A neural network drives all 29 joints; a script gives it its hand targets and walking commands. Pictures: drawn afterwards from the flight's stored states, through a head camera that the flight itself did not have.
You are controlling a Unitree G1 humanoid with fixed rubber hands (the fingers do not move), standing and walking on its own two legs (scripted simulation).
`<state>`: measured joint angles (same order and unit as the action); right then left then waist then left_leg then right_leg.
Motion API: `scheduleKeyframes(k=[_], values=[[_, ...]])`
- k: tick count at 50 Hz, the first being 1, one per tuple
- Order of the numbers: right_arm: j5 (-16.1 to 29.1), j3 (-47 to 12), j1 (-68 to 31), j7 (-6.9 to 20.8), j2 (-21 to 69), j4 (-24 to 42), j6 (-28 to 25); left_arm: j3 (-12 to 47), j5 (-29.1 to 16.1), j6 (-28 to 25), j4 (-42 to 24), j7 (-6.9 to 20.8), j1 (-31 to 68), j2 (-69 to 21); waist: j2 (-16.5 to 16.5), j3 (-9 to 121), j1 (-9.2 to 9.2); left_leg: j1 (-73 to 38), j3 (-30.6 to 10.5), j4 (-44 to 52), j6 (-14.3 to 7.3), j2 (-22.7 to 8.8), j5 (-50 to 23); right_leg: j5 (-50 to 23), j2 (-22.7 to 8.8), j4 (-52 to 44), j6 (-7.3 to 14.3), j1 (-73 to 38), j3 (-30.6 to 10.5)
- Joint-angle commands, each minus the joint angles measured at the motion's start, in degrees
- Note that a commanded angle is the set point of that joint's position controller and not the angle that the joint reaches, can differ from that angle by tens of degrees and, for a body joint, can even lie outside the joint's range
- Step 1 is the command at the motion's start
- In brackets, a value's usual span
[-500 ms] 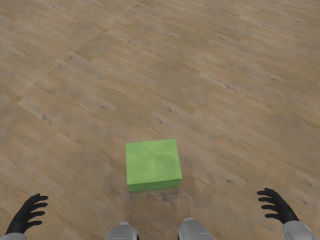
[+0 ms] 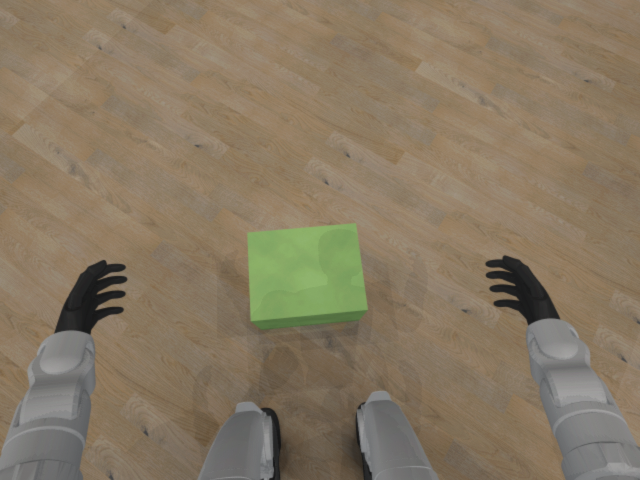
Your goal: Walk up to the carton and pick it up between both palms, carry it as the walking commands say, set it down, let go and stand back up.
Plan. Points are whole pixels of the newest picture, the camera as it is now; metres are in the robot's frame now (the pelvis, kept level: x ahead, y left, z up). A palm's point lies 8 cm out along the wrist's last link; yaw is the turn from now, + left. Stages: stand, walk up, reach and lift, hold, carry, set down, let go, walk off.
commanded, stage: reach and lift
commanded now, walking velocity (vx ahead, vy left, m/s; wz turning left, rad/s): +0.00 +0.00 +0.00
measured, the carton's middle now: (306, 279) +0.49 +0.01 -0.62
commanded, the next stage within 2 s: none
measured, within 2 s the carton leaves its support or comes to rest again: neither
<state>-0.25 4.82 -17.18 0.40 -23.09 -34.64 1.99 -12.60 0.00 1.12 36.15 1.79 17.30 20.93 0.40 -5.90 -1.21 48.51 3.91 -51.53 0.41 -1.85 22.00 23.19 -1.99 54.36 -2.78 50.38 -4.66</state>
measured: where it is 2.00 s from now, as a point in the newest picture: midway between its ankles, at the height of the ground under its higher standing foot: (320, 464)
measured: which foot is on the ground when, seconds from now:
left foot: down 0.00-1.00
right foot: down 0.00-1.00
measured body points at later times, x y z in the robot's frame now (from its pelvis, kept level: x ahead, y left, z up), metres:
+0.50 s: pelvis -0.04 +0.00 -0.05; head +0.24 -0.01 +0.30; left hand +0.45 +0.25 -0.13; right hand +0.46 -0.23 -0.14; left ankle +0.02 +0.13 -0.68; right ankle +0.02 -0.14 -0.68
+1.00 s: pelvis -0.03 +0.00 -0.07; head +0.31 -0.01 +0.22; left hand +0.49 +0.25 -0.19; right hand +0.51 -0.23 -0.20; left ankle +0.02 +0.13 -0.68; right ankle +0.02 -0.14 -0.68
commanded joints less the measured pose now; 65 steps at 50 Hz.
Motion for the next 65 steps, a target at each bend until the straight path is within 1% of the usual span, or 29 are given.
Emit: scheduleKeyframes(k=[1, 4, 8, 13, 17, 23, 27, 28, 29, 30, 31, 32, 36, 37, 40, 41, 45, 46, 47, 48, 49, 55, 56, 58, 59, 60, 61, 63, 65], values=[[4.6, 4.1, -16.4, -0.4, -1.0, -3.3, 4.0, -5.6, -1.9, 3.1, 6.2, 1.1, 12.5, 10.1, 3.0, 31.0, 6.37, -0.7, -0.8, -1.7, 2.2, 4.3, -20.7, -19.6, 5.4, -1.7, -1.4, -3.8, 6.9], [7.1, 3.7, -25.0, 0.7, -0.6, -5.1, 5.8, -6.0, -1.0, 4.2, 1.5, 0.8, 23.1, 9.5, -3.8, 32.3, 7.63, 0.1, -0.9, -2.4, 3.2, 4.4, -15.1, -12.8, 5.2, -0.7, 0.2, 1.6, 6.3], [7.0, 8.1, -32.6, 1.1, -6.1, -7.6, 6.7, -3.6, -4.0, 5.5, -3.5, 0.0, 36.3, 9.7, -5.7, 42.1, 1.93, -5.8, -2.3, -3.4, 4.3, 3.4, -14.8, -12.5, 5.6, 0.3, 0.9, 4.4, 8.0], [7.3, 9.6, -46.1, 1.5, -8.4, -7.6, 8.0, -4.1, -4.8, 8.5, -0.3, -1.2, 43.5, 7.6, -3.8, 43.4, 2.31, -4.9, -3.9, -4.3, 3.7, 3.7, -11.2, -7.4, 5.8, 1.8, 1.6, 10.1, 7.5], [5.5, 8.2, -55.6, 2.5, -9.5, -14.5, 10.5, -3.8, -5.4, 11.7, 14.5, -1.5, 45.1, 4.2, 1.4, 36.4, 2.58, 3.8, -4.1, -4.6, 2.5, 3.8, -3.7, -0.2, 5.7, 3.5, 1.3, 16.7, 8.1], [3.0, 11.5, -57.0, 1.4, -8.0, -15.8, 9.2, -9.0, -2.5, 9.8, 19.3, -1.6, 49.8, 7.2, 3.9, 46.5, 3.93, 9.3, -2.7, -6.8, 2.0, 5.2, -15.2, -11.7, 6.3, 5.7, 0.6, 15.4, 7.8], [4.8, 10.0, -64.4, 0.1, -6.1, -7.4, 7.9, -13.5, -2.2, 6.3, 6.1, -2.2, 59.9, 12.6, 3.3, 68.0, 7.73, 6.6, -0.8, -10.4, 1.8, 6.1, -32.0, -31.3, 6.3, 7.6, 1.2, 1.7, 3.8], [5.1, 9.0, -66.3, 0.1, -7.4, -2.9, 7.0, -10.7, -4.7, 5.4, 2.0, -1.8, 59.7, 10.9, 6.0, 74.6, 5.80, 3.9, -0.4, -11.1, 1.4, 6.6, -37.2, -37.5, 6.4, 8.3, 0.9, -2.9, 4.8], [5.7, 8.4, -66.8, -0.6, -5.7, -4.2, 7.5, -12.2, -4.7, 5.1, 1.1, -1.8, 61.8, 13.0, 4.7, 75.7, 8.21, 7.2, -0.5, -10.4, 1.0, 6.5, -41.4, -44.4, 5.6, 8.6, 1.1, -6.4, 2.2], [6.6, 7.2, -67.8, -1.0, -5.5, 1.0, 7.1, -10.5, -6.4, 4.3, -4.8, -1.5, 64.4, 14.6, 9.1, 85.2, 5.95, 4.7, -0.9, -10.8, 0.6, 6.6, -44.8, -49.7, 5.6, 9.6, 0.8, -12.5, 2.7], [7.1, 8.9, -67.6, -1.4, -6.5, -0.1, 7.6, -9.3, -6.0, 4.8, -7.2, -1.5, 65.8, 13.4, 1.6, 87.4, 4.92, 1.3, -0.3, -12.0, 0.8, 6.7, -45.7, -50.4, 5.4, 9.9, 0.9, -11.9, 2.2], [7.0, 9.6, -66.0, -1.7, -6.7, 2.0, 7.4, -7.5, -6.8, 4.6, -9.5, -1.3, 65.3, 13.9, 3.1, 92.1, 3.01, -2.6, -1.2, -11.3, 0.9, 6.3, -49.5, -52.4, 5.7, 10.3, 0.6, -13.1, 3.8], [6.7, 11.1, -69.9, -2.3, -10.5, -2.4, 7.7, -9.0, -7.1, 6.4, -1.0, -0.9, 67.1, 14.1, 0.5, 87.1, 3.04, -0.1, -0.5, -11.5, 1.4, 6.2, -41.7, -45.9, 4.6, 9.2, 0.4, -8.1, 4.3], [8.0, 8.9, -73.2, -2.2, -8.0, -2.5, 8.4, -10.0, -5.6, 6.8, 4.6, -0.7, 66.0, 15.7, -0.1, 84.0, 6.79, 2.9, 0.3, -11.6, 0.6, 5.9, -35.4, -39.7, 4.5, 10.3, 0.2, -5.0, 4.2], [3.4, 13.4, -69.4, -1.5, -9.6, -13.7, 9.6, -11.1, -2.6, 9.3, 15.7, -1.3, 65.0, 13.4, -0.1, 69.3, 3.47, 5.6, -0.3, -10.6, 1.4, 5.3, -24.7, -21.6, 4.7, 8.6, -0.8, 10.9, 7.5], [4.2, 13.4, -67.9, -1.2, -6.7, -15.0, 9.6, -11.0, -1.4, 9.0, 17.9, -0.4, 62.4, 10.3, -3.4, 64.9, 5.05, 7.4, 0.3, -10.6, 1.6, 5.1, -23.7, -19.1, 4.6, 7.1, 0.0, 14.2, 6.2], [-2.0, 16.1, -54.3, 0.9, -1.0, -19.1, 7.0, -18.0, 3.9, 5.8, 21.2, 0.2, 48.8, 4.7, 5.1, 56.6, 5.07, 15.8, -2.2, -13.6, 2.0, 5.0, -43.5, -38.7, 5.8, 10.6, -0.1, 16.2, 5.1], [-1.5, 17.7, -54.7, 1.5, -2.2, -17.7, 6.6, -17.2, 4.2, 4.9, 14.2, -0.4, 51.8, 7.1, 1.8, 61.3, 5.14, 6.7, -3.4, -13.9, 2.4, 4.0, -49.6, -37.3, 6.3, 11.1, -0.1, 21.5, 6.6], [-1.6, 16.3, -56.6, 2.2, -1.8, -18.9, 6.4, -15.5, 2.5, 5.2, 15.0, 0.2, 53.5, 4.2, 4.1, 60.5, 2.98, 9.4, -4.5, -15.4, 2.0, 3.6, -46.5, -32.5, 5.9, 10.8, -0.1, 27.2, 6.4], [0.4, 14.2, -58.6, 2.8, 0.4, -18.1, 7.0, -14.9, 3.0, 5.2, 13.0, 0.5, 58.0, 4.3, 1.0, 60.8, 6.12, 7.5, -4.2, -17.0, 2.0, 3.3, -45.0, -28.8, 5.7, 11.8, 0.3, 30.7, 5.9], [-0.3, 15.6, -63.2, 3.0, -3.8, -15.8, 6.5, -13.8, 1.2, 5.5, 13.6, 0.7, 59.5, 3.0, 3.9, 62.7, 2.70, 9.3, -5.2, -18.9, 1.8, 3.3, -43.0, -27.6, 5.5, 13.6, 0.3, 32.4, 6.7], [1.8, 11.3, -79.3, 2.5, -5.3, -10.6, 8.0, -12.1, 0.5, 7.4, 17.8, 2.0, 71.8, 9.1, 3.2, 49.8, 4.97, 32.6, -1.2, -23.5, 1.2, 4.4, -11.7, -8.1, 3.9, 19.8, 0.3, 35.0, 5.8], [0.1, 14.1, -77.8, 2.1, -7.8, -13.0, 8.8, -11.0, 0.2, 8.7, 18.1, 2.1, 71.8, 7.6, 1.0, 55.0, 1.98, 31.2, -0.9, -24.9, 2.2, 4.5, -12.4, -10.1, 3.9, 21.3, 0.0, 32.6, 6.8], [0.2, 13.4, -79.1, 0.8, -6.8, -15.0, 10.4, -13.8, 1.3, 9.1, 18.1, 1.5, 73.6, 13.6, 4.9, 55.0, 5.64, 36.9, 0.5, -25.7, 1.8, 5.4, -7.4, -8.4, 3.9, 23.9, -0.5, 27.0, 6.4], [-2.0, 16.4, -79.4, -0.1, -10.7, -15.5, 10.8, -13.2, 1.6, 9.8, 15.1, 0.8, 78.0, 15.3, 2.0, 56.6, 1.38, 33.4, 0.3, -26.9, 2.3, 5.4, -5.5, -4.6, 4.4, 25.2, -0.7, 32.1, 8.2], [-0.9, 14.8, -79.7, -0.1, -9.5, -17.1, 11.6, -14.4, 1.7, 10.0, 13.7, 0.3, 78.8, 16.7, 2.3, 58.6, 3.86, 33.3, 2.1, -28.5, 2.3, 5.5, -4.2, -3.7, 4.2, 25.3, -0.5, 28.9, 7.1], [-1.4, 14.6, -79.9, 0.0, -9.7, -21.7, 12.8, -13.9, 0.3, 11.2, 20.4, 0.5, 77.5, 16.3, 5.8, 55.6, 2.40, 39.5, 1.3, -30.5, 1.6, 5.4, -0.6, -1.5, 4.1, 27.9, -1.2, 30.2, 7.4], [-2.6, 16.9, -82.9, -1.0, -13.4, -16.3, 12.5, -12.3, -0.1, 11.4, 10.2, -1.2, 84.5, 17.6, 1.4, 66.8, -0.70, 29.6, 1.3, -32.5, 2.1, 5.9, -3.0, -2.8, 4.9, 29.1, -0.4, 31.2, 9.2], [-3.5, 16.9, -80.8, -1.5, -13.2, -22.7, 12.5, -12.8, 1.8, 11.4, 13.8, -2.3, 82.6, 17.5, 1.6, 62.0, 0.05, 31.9, 1.8, -33.6, 2.8, 5.7, -2.2, -1.4, 4.9, 31.3, -0.9, 35.4, 10.6]])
